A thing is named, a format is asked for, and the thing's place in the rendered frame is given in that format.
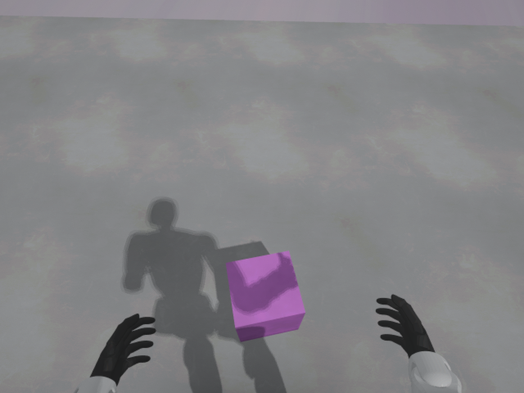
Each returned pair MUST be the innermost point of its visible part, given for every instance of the robot left forearm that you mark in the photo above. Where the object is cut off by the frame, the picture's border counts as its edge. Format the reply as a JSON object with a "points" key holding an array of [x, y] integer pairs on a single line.
{"points": [[97, 384]]}

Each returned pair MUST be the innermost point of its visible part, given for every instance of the right robot hand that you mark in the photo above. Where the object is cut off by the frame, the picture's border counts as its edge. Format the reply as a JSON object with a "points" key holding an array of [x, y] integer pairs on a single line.
{"points": [[414, 336]]}

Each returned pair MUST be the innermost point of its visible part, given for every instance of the left robot hand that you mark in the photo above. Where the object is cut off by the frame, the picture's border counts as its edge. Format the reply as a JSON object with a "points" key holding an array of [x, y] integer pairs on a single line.
{"points": [[113, 360]]}

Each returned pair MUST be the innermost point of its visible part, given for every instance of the robot right forearm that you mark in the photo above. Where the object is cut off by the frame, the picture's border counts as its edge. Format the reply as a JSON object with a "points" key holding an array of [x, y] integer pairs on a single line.
{"points": [[430, 373]]}

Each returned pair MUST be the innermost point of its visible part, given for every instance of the carton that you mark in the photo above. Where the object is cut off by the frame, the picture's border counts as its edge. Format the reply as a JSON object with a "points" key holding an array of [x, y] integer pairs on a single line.
{"points": [[265, 296]]}

